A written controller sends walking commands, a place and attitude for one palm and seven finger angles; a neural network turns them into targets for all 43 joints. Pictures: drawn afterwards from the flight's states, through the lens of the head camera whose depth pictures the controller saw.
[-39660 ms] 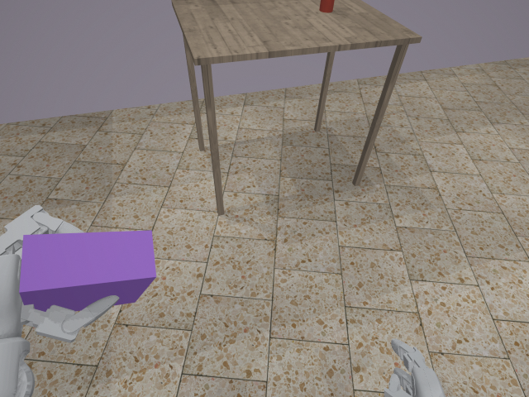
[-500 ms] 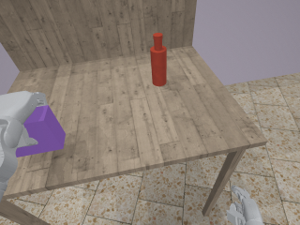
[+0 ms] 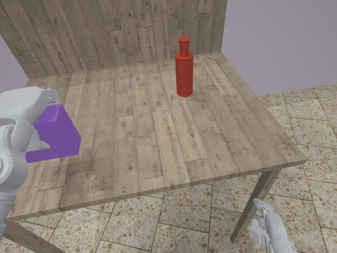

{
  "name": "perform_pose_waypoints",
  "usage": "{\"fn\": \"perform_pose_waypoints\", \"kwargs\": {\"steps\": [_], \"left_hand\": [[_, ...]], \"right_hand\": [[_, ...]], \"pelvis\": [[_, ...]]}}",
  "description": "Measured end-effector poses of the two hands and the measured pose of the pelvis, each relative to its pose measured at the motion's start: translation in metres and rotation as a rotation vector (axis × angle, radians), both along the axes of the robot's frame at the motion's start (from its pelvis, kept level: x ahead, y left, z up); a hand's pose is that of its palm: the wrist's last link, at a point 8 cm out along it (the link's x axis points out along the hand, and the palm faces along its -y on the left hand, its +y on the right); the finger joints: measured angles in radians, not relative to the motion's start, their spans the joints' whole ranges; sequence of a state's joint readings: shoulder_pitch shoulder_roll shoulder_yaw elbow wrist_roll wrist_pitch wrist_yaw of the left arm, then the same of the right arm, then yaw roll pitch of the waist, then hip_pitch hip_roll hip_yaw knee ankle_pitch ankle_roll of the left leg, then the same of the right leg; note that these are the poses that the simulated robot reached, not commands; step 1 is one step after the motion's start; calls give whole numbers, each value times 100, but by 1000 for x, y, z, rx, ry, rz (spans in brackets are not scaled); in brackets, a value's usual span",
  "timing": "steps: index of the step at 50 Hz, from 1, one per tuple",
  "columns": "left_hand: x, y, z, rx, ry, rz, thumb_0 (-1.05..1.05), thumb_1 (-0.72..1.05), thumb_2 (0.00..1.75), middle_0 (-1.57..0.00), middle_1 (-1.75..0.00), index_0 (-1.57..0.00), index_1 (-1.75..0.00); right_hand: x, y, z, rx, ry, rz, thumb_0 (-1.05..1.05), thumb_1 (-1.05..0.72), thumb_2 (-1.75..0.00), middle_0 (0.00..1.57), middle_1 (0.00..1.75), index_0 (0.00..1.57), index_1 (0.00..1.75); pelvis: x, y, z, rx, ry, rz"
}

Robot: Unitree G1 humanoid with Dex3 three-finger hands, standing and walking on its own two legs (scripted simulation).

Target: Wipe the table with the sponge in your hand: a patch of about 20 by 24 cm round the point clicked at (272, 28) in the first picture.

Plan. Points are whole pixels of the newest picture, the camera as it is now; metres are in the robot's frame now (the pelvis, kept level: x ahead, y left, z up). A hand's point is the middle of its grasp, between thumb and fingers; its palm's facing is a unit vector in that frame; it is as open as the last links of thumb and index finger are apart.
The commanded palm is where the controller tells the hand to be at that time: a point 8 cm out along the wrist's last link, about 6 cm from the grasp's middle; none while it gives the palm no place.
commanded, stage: lift the sponge slowly off the table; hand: left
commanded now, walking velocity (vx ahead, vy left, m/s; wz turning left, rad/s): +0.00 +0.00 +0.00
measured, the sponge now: (45, 140) +0.27 +0.35 +0.14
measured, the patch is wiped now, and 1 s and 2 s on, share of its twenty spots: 1.00 1.00 1.00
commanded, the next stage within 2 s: bring the sponge back beside the body in 0.18 s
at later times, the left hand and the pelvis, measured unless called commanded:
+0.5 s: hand (53, 127) +0.27 +0.30 +0.19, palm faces -0.01 +0.01 -1.00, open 9.6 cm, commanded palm +0.23 +0.31 +0.28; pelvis +0.00 -0.01 +0.00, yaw -1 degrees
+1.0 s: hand (56, 143) +0.23 +0.27 +0.19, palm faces +0.08 -0.01 -1.00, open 9.6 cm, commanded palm +0.19 +0.28 +0.27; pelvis +0.00 -0.02 +0.00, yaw -1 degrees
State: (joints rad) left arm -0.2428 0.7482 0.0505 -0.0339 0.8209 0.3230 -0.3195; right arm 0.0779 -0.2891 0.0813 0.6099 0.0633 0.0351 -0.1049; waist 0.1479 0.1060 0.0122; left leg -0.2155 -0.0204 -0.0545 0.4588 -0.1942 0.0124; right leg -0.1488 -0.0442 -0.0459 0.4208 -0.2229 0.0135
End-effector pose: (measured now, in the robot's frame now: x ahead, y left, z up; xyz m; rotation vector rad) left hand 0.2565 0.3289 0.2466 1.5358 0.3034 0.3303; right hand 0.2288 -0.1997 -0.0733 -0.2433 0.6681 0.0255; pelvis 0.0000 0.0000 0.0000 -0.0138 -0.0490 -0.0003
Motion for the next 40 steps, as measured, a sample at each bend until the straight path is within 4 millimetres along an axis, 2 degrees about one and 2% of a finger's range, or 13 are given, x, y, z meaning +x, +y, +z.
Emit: {"fn": "perform_pose_waypoints", "kwargs": {"steps": [5, 12, 17, 23, 28, 35, 38, 40], "left_hand": [[5, -12, 11, 29, -49, -64, -1, -48, 107, -76, -137, -79, -137], [11, -4, 34, 24, -117, 28, -1, -48, 107, -76, -137, -79, -137], [9, -9, 24, 1, -43, 67, -1, -48, 107, -76, -138, -79, -137], [0, -29, 0, 1, 44, -42, -1, -48, 107, -76, -138, -79, -137], [-13, -43, 4, 24, -34, -131, -1, -48, 107, -76, -137, -79, -137], [-21, -26, 20, 9, -150, 10, -1, -48, 107, -76, -137, -79, -137], [-22, -21, 16, -13, -124, 73, -1, -48, 107, -76, -137, -79, -137], [-24, -25, 10, -27, -94, 71, -1, -48, 107, -76, -138, -79, -137]], "right_hand": [[0, 4, 2, 2, -10, 8, 1, -91, -90, 20, 30, 21, 30], [-2, -1, 0, 23, 4, 2, 1, -91, -90, 20, 30, 21, 30], [-4, -10, -4, 31, 12, -9, 1, -91, -90, 20, 30, 21, 30], [-7, -20, -4, 10, 8, -18, 1, -91, -90, 20, 30, 21, 30], [-6, -22, -3, -4, -1, -14, 1, -91, -90, 20, 30, 20, 30], [1, -19, -4, 19, -3, -2, 1, -91, -90, 20, 30, 20, 30], [5, -17, -2, 34, -18, 1, 1, -91, -90, 20, 30, 20, 30], [8, -16, 1, 41, -38, 2, 1, -91, -90, 20, 30, 21, 30]], "pelvis": [[-1, -3, 0, 0, -6, -3], [-2, -6, 1, 2, 4, -10], [0, -8, 0, 6, 14, -10], [2, -12, -1, 10, 7, -13], [3, -17, -1, 6, -11, -15], [1, -20, -1, 3, -14, -12], [-1, -21, -1, 5, -9, -11], [-1, -21, -2, 7, -6, -12]]}}
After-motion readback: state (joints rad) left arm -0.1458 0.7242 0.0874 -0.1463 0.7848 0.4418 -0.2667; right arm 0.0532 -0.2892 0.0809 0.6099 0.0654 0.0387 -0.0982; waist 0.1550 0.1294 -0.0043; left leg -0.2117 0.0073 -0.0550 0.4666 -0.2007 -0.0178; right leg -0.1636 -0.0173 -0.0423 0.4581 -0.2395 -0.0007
